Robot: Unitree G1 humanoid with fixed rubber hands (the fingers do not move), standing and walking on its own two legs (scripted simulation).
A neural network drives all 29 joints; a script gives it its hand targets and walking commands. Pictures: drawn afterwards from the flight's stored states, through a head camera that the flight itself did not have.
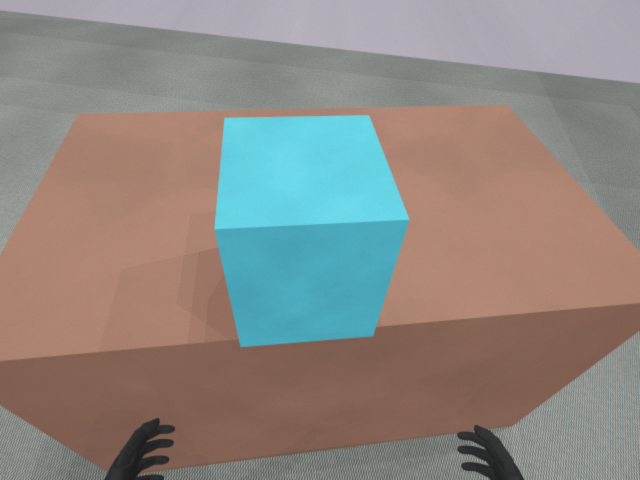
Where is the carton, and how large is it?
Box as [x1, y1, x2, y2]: [214, 115, 408, 346]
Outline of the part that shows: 368,115 224,118 214,229 240,346 369,336 373,334 408,222 408,217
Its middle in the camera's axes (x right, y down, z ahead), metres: -0.02 -0.01 +0.55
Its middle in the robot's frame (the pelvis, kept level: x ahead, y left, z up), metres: +0.44 +0.02 +0.07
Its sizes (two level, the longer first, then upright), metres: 0.210 0.200 0.250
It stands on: a pedestal, 0.70 m high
